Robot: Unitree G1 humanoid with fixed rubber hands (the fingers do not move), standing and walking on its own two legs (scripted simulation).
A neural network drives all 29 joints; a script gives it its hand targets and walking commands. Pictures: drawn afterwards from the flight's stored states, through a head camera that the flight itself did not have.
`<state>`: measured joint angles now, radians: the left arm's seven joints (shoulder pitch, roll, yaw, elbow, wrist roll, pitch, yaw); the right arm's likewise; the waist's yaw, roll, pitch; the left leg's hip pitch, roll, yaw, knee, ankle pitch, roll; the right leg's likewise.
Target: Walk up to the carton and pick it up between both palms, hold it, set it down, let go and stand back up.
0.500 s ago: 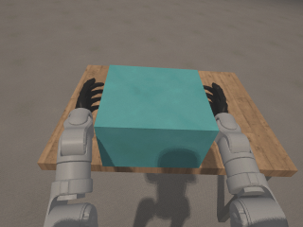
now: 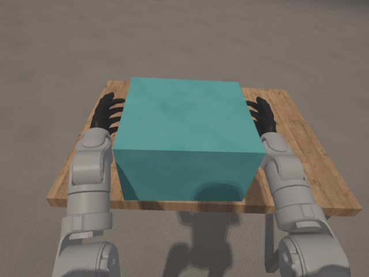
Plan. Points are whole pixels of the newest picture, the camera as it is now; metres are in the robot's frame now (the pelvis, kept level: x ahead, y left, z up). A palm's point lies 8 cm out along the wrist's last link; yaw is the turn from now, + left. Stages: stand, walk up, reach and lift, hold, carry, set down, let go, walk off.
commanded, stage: hold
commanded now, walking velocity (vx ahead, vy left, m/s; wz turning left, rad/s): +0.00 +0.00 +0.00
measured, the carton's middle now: (185, 137) +0.38 +0.00 +0.14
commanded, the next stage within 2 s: none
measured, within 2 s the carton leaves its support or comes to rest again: neither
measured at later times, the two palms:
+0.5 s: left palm (99, 130) +0.36 +0.18 +0.17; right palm (262, 132) +0.36 -0.17 +0.17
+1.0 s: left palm (99, 130) +0.36 +0.18 +0.17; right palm (263, 132) +0.36 -0.17 +0.17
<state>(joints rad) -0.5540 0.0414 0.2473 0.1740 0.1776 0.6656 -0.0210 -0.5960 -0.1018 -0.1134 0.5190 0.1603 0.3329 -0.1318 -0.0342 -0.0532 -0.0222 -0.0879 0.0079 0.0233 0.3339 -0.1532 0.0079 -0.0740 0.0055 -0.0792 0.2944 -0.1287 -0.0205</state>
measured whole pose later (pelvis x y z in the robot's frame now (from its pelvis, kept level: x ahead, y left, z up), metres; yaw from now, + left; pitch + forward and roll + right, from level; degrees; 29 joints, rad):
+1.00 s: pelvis +0.01 +0.01 +0.00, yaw +0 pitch -6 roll -1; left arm -0.51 0.03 0.25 0.07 0.19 0.72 -0.04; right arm -0.56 -0.10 -0.09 0.43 0.18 0.38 -0.14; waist -0.04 -0.05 -0.01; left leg -0.07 0.01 0.03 0.35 -0.18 0.01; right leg -0.05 0.01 -0.08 0.29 -0.14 -0.01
